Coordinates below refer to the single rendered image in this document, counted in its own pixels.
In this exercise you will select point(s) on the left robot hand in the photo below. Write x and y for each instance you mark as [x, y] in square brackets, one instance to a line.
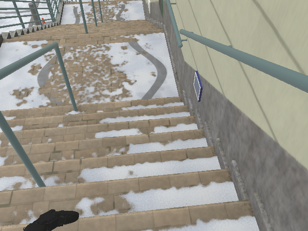
[52, 219]

